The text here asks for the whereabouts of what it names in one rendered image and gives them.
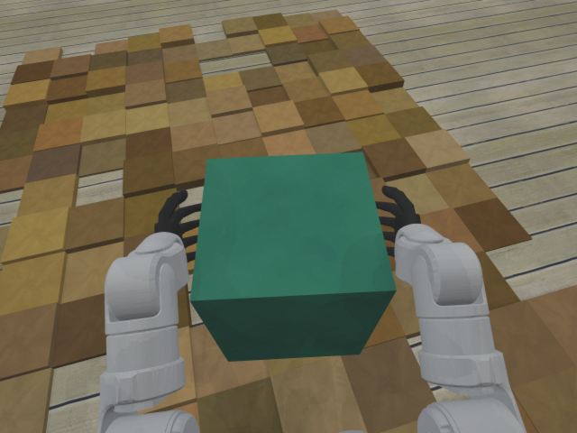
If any left robot forearm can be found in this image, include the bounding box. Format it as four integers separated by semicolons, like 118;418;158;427
96;232;189;433

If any carton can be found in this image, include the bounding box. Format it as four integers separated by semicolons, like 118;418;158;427
190;152;397;362

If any right robot upper arm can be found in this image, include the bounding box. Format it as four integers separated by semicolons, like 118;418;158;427
417;397;525;433

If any left robot upper arm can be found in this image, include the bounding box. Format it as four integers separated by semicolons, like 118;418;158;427
105;410;200;433

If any robot left hand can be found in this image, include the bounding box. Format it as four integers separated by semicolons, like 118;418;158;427
154;190;202;263

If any right robot forearm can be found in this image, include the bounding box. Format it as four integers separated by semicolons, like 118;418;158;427
394;224;527;433

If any robot right hand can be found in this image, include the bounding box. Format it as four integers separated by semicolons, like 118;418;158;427
375;186;421;257

